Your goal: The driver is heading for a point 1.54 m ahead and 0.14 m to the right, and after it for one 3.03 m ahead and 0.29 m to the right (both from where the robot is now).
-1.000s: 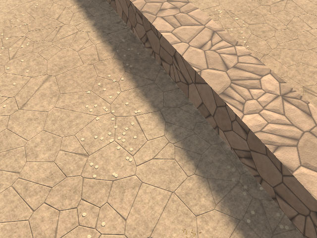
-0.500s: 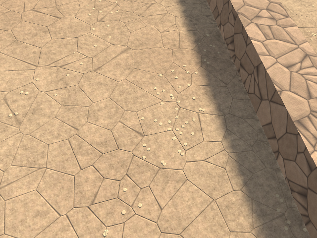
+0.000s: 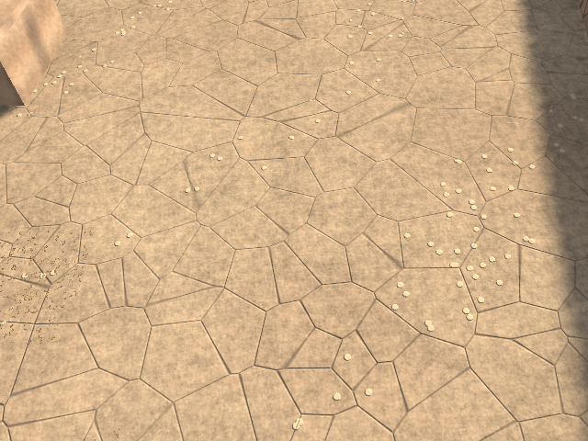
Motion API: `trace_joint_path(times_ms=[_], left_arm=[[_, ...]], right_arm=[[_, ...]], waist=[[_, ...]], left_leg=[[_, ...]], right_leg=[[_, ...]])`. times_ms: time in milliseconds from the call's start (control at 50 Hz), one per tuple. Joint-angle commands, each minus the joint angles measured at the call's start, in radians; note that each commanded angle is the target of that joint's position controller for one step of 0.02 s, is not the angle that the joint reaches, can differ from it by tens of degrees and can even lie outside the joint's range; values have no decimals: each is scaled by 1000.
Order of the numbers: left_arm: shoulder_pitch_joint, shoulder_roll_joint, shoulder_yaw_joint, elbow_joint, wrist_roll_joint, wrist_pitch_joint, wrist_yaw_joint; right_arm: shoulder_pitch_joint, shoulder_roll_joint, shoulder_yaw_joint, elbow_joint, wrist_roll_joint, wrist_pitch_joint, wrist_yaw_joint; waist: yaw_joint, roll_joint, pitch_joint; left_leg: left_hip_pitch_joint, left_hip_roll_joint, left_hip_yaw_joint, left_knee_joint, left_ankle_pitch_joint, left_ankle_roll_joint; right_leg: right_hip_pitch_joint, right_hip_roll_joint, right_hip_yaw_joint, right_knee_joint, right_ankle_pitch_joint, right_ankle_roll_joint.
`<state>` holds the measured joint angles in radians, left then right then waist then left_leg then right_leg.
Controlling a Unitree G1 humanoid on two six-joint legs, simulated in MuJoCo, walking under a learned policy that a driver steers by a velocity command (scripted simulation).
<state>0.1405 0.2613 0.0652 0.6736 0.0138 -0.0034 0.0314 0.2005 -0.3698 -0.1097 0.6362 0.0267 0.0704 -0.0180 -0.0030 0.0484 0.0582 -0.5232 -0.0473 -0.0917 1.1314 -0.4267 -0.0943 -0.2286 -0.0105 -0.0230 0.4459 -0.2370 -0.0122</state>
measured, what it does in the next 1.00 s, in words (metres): steps on the spot: left foot, then right foot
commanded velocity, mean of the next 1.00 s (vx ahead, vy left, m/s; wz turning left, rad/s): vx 0.00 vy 0.00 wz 0.13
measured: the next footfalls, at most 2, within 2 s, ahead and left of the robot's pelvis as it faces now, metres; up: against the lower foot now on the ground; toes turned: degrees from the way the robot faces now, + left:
left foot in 0.20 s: +0.03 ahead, +0.15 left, +0.00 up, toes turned +3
right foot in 0.52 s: +0.03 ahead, -0.10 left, +0.00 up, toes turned +5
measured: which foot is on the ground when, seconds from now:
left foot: up 0.00-0.18, down 0.20-1.00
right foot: down 0.00-0.20, up 0.22-0.50, down 0.52-1.00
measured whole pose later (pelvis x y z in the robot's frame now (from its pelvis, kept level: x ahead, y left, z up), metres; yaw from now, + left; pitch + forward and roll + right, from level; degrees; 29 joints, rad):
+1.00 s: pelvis -0.01 +0.03 +0.00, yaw +5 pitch -2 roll +0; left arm 0.22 0.24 0.02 0.91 0.01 -0.01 0.03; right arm 0.19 -0.24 -0.04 0.92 0.00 0.02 -0.03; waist 0.00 0.00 0.04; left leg -0.20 -0.02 -0.03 0.50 -0.27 0.01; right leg -0.17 -0.02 0.01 0.50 -0.29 0.02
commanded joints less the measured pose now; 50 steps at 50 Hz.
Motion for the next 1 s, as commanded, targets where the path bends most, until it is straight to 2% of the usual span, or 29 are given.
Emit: trace_joint_path(times_ms=[20,60,120,160,180,200,220,240,260,300,320,360,400,460,500,520,540,560,580,600,620,640,680,820,1000], left_arm=[[2,169,43,-55,2,1,10],[-12,197,50,-52,-6,7,0],[-12,216,52,-38,-25,9,-16],[-28,206,44,-27,-43,9,-19],[12,177,32,-4,-47,4,-21],[61,125,13,7,-17,-6,-27],[83,65,-11,-14,27,-16,-35],[-18,126,4,-28,7,-9,-19],[-32,157,15,-29,-13,-2,-15],[1,165,27,4,-11,13,-5],[18,164,29,15,-9,19,-3],[56,131,22,35,-16,21,-5],[42,103,9,39,-18,21,-5],[27,103,3,40,-19,20,-4],[69,95,-2,61,-13,15,-6],[75,114,-2,65,1,12,-6],[79,158,2,57,8,10,-3],[66,216,20,79,-6,9,-5],[52,161,11,72,-10,3,-13],[47,131,1,79,-2,-2,-15],[39,127,-2,84,4,-8,-14],[39,117,-6,87,3,-15,-13],[61,112,-10,103,0,-23,-10],[75,110,-17,140,-3,-20,1],[85,97,-24,201,-6,-18,3]], right_arm=[[-72,-30,1,-107,-4,-16,5],[-75,-7,16,-113,-15,-19,11],[-47,-24,14,-103,-13,-18,15],[17,-17,13,-73,-14,-19,20],[36,-27,11,-65,-18,-20,18],[54,-76,5,-72,-21,-22,10],[-5,-139,4,-103,-40,-22,-1],[12,-73,19,-97,-62,-40,8],[-9,-46,31,-81,-66,-57,13],[-56,-48,32,-62,-48,-74,13],[-71,-45,35,-54,-42,-79,10],[-88,-16,45,-41,-42,-78,7],[-102,-3,48,-30,-41,-74,8],[-92,-4,48,-4,-40,-67,10],[-111,11,56,14,-29,-66,12],[-82,21,59,32,-29,-72,13],[-55,27,62,46,-44,-80,16],[-20,19,54,49,-47,-83,19],[-71,2,55,57,-51,-80,16],[-96,5,52,56,-45,-77,13],[-101,17,54,61,-42,-72,7],[-96,17,53,66,-41,-65,3],[-80,22,51,84,-40,-61,0],[-51,26,47,157,-35,-63,-5],[-26,20,46,254,-30,-65,-14]], waist=[[41,-210,-107],[41,-221,-127],[37,-240,-133],[-6,-224,-130],[-15,-191,-128],[4,-53,-180],[55,204,-176],[-33,158,-180],[-22,129,-140],[-6,117,-108],[4,106,-102],[21,85,-116],[10,89,-112],[-7,86,-112],[28,64,-103],[26,30,-103],[6,-26,-102],[-43,-140,-85],[2,-115,-71],[4,-112,-58],[2,-113,-57],[5,-114,-51],[6,-99,-55],[11,-51,-44],[8,-44,-38]], left_leg=[[-70,45,34,-102,-2,-23],[32,57,63,-233,-31,-10],[149,42,107,-409,5,14],[283,22,135,-654,184,55],[391,23,118,-785,304,85],[555,143,-41,-791,544,118],[561,358,-268,-756,770,257],[444,395,-299,-780,679,374],[423,358,-258,-796,619,375],[420,296,-190,-797,565,317],[398,286,-167,-790,631,312],[375,254,-112,-783,672,309],[373,230,-90,-774,632,302],[381,241,-132,-767,552,315],[339,217,-129,-759,440,282],[301,194,-123,-762,362,238],[267,151,-96,-741,267,192],[278,90,-31,-762,198,158],[322,70,-8,-731,178,132],[330,67,-1,-715,180,130],[336,74,-3,-709,207,135],[329,71,-3,-706,235,138],[332,73,-3,-704,261,140],[331,71,3,-706,295,127],[348,72,9,-708,330,121]], right_leg=[[189,-241,159,-106,413,-217],[165,-251,135,-96,434,-221],[139,-265,136,-73,447,-219],[98,-247,116,-19,408,-182],[40,-223,94,14,336,-126],[-64,-159,30,123,142,-32],[-216,-58,-51,249,-264,68],[-196,-63,32,359,-392,91],[-214,-67,50,438,-381,96],[-248,-71,71,482,-312,102],[-228,-69,76,504,-272,108],[-168,-62,66,480,-219,117],[-126,-60,51,368,-192,116],[-68,-50,42,210,-166,109],[39,-39,28,-6,19,88],[114,-56,57,-61,164,71],[159,-113,116,-57,309,48],[94,-104,90,4,209,9],[34,-86,85,-18,98,-5],[8,-82,87,-34,59,4],[1,-75,84,-41,63,15],[5,-72,80,-41,77,23],[12,-66,73,-31,82,29],[19,-53,66,-28,72,25],[23,-38,54,-36,84,22]])
Velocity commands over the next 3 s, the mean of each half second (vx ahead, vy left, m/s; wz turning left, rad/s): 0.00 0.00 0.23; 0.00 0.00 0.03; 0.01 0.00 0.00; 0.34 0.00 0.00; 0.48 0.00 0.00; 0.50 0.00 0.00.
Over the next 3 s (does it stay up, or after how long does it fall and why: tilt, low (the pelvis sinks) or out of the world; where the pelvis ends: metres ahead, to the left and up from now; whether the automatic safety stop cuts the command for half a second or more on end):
stays up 0.70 0.03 0.01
